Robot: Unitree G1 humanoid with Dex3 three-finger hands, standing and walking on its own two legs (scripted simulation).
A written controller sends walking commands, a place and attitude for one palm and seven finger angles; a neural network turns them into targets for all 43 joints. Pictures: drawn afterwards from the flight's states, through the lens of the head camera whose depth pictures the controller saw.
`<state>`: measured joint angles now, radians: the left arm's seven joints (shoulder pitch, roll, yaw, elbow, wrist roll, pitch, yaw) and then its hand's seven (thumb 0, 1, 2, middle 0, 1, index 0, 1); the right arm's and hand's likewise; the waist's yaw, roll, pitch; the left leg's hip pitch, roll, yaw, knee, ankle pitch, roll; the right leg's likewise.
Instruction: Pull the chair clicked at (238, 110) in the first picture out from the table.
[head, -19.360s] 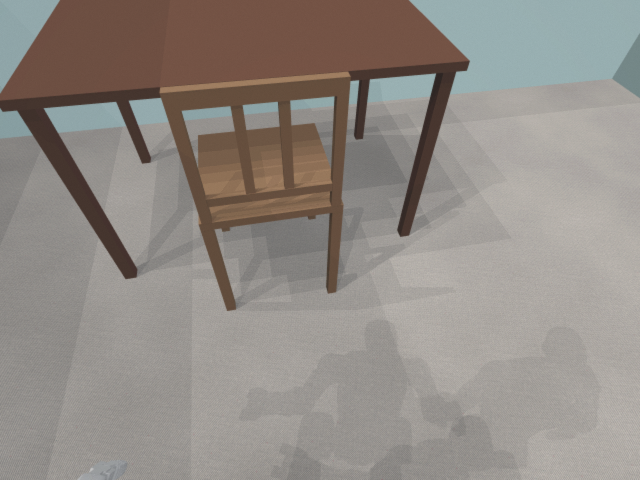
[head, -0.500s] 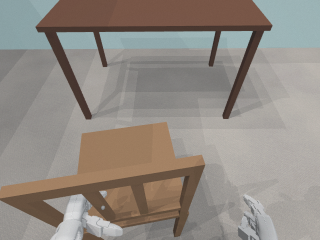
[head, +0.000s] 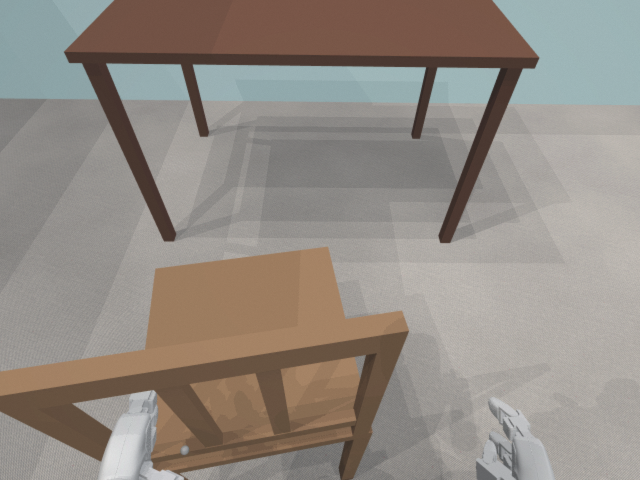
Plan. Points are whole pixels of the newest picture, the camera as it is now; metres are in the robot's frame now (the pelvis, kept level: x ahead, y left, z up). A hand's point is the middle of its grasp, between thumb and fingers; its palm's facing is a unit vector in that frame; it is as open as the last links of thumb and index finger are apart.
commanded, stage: draw the fingers out of the gap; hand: left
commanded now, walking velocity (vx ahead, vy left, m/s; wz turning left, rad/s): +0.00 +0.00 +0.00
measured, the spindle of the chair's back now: (194, 414) +0.22 +0.17 -0.05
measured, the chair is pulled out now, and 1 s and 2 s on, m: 0.64 0.64 0.63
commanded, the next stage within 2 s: draw the hand back to the body in 0.56 s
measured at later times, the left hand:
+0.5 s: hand out of the picture +0.10 +0.16 -0.03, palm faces +0.10 -0.98 -0.17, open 17.5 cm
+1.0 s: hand out of the picture +0.11 +0.18 +0.05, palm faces +0.05 -1.00 -0.08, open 17.5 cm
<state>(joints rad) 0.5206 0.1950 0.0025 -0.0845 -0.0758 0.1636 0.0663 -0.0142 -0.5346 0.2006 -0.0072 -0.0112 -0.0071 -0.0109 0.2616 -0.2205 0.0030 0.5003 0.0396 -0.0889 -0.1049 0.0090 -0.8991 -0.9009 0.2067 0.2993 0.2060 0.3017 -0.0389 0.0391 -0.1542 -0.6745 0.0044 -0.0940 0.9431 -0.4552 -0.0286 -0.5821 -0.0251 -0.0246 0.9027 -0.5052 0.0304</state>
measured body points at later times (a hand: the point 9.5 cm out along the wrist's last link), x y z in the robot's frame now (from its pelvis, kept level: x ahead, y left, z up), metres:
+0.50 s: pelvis -0.01 +0.00 -0.01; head +0.00 +0.00 +0.44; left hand +0.10 +0.22 -0.01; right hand +0.18 -0.23 -0.07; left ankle +0.01 +0.14 -0.69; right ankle -0.03 -0.14 -0.69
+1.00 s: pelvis -0.03 +0.00 -0.03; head +0.00 +0.01 +0.42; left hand +0.10 +0.23 +0.05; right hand +0.17 -0.22 -0.09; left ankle +0.01 +0.14 -0.69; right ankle -0.03 -0.14 -0.69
